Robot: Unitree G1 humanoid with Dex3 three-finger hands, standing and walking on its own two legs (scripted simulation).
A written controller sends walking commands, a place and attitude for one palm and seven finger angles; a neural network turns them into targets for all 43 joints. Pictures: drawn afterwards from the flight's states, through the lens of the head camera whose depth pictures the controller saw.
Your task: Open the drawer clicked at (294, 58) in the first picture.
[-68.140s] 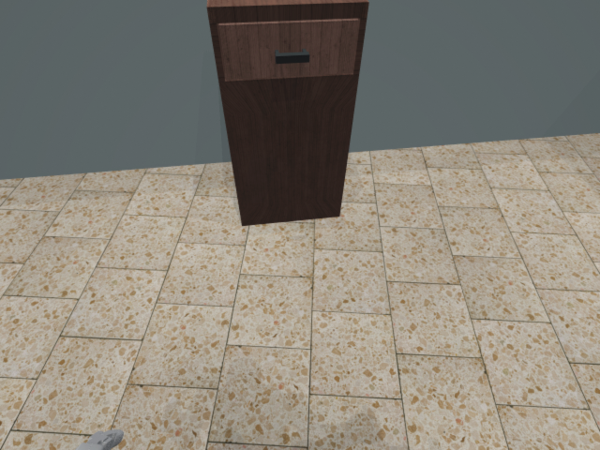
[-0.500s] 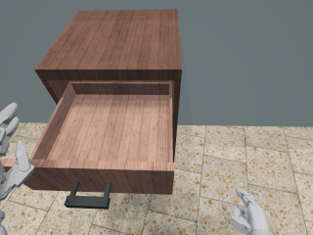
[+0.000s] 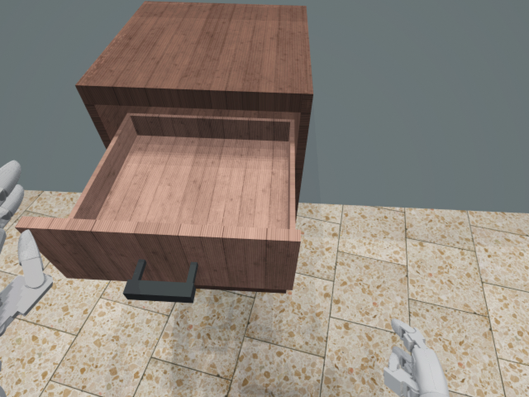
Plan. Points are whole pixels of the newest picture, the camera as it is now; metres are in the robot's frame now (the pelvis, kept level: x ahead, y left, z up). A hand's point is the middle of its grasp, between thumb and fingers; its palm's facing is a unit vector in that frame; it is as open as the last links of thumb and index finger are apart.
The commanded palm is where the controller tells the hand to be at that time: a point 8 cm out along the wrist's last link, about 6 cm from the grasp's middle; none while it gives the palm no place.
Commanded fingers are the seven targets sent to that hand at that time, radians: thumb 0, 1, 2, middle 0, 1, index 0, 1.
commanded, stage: step back with the hand held close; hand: left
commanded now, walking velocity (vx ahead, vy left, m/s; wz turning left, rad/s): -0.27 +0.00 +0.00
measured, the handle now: (163, 278) +0.28 +0.18 +0.02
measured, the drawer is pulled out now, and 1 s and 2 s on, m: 0.30 0.30 0.30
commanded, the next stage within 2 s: stop stepping back and stand still in 0.52 s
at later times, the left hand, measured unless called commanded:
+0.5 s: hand (50, 389) +0.10 +0.18 +0.19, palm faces +0.22 -0.82 -0.53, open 7.4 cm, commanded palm +0.03 +0.25 +0.21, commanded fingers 0.00 0.90 0.90 -0.20 -0.30 -0.20 -0.30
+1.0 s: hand out of the picture -0.05 +0.19 +0.20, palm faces +0.40 -0.82 -0.41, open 7.4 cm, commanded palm -0.11 +0.24 +0.21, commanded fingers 0.00 0.90 0.90 -0.20 -0.30 -0.20 -0.30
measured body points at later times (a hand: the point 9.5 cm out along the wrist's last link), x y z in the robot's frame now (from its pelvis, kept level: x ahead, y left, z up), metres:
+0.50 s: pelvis -0.11 -0.03 +0.01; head -0.06 -0.03 +0.46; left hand +0.09 +0.22 +0.22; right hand +0.07 -0.27 -0.08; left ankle -0.10 +0.10 -0.67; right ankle -0.10 -0.13 -0.73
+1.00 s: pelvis -0.24 -0.04 +0.01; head -0.26 -0.04 +0.46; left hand -0.08 +0.24 +0.22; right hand -0.09 -0.28 -0.07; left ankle -0.27 +0.07 -0.69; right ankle -0.16 -0.12 -0.72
